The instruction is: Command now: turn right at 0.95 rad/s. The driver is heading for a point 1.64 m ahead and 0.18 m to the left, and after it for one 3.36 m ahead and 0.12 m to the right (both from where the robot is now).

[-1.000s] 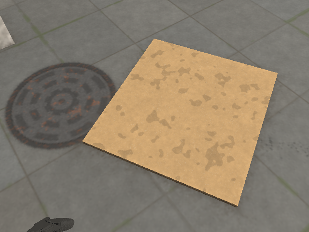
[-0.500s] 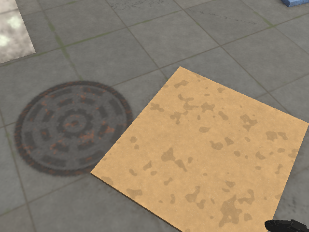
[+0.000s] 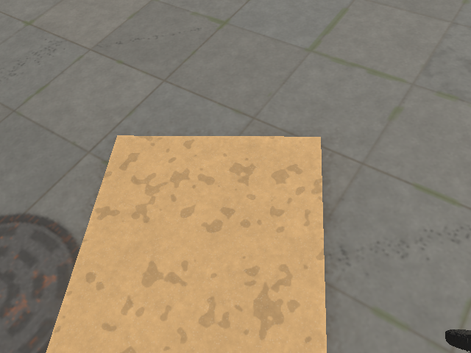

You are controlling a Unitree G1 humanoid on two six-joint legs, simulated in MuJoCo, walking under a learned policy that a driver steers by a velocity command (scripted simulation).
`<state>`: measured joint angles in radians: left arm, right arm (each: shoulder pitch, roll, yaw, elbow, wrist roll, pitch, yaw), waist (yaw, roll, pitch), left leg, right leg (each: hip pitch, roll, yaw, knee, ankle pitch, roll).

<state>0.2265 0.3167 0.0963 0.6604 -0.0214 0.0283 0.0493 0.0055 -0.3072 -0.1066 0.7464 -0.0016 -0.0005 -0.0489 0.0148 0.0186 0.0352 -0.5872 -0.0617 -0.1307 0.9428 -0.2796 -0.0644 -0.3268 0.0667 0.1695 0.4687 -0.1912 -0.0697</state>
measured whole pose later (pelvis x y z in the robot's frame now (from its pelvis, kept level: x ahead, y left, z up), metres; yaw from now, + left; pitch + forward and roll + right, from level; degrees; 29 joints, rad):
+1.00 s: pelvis +0.25 -0.01 -0.03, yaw -14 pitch +3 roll +2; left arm 0.55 0.28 0.04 0.91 0.02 -0.07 -0.01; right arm 0.01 -0.28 -0.02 0.61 -0.04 -0.01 0.06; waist 0.07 -0.03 0.01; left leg -0.64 -0.01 0.11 0.75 -0.24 0.12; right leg 0.22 -0.06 0.01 0.24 -0.45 0.00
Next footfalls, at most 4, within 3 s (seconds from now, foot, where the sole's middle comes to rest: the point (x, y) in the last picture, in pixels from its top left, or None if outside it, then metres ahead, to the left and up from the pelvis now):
0.26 left None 0.12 0.14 -0.78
0.62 right None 0.01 -0.09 -0.78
0.98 left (261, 347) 0.44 0.04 -0.76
1.44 right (336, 223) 0.82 -0.20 -0.77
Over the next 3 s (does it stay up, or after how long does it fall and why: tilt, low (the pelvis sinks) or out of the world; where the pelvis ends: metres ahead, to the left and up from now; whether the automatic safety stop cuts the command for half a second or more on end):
stays up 1.54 0.23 0.00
